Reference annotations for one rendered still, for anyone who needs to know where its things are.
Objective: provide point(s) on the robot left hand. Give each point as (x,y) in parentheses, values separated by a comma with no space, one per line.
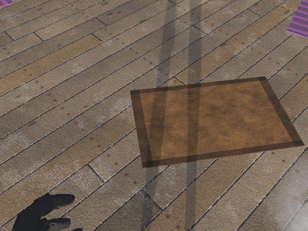
(29,219)

